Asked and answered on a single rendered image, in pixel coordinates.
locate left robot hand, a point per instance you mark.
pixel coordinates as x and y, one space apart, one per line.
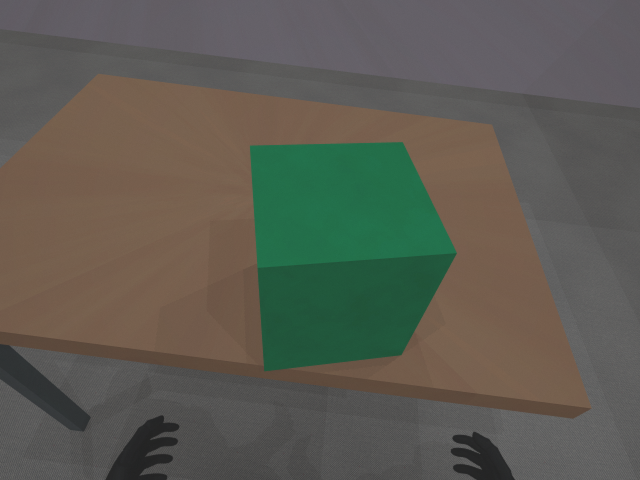
132 461

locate right robot hand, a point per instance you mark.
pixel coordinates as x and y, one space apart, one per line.
490 459

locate carton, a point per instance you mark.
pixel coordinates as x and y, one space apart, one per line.
350 251

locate table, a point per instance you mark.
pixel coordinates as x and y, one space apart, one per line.
127 231

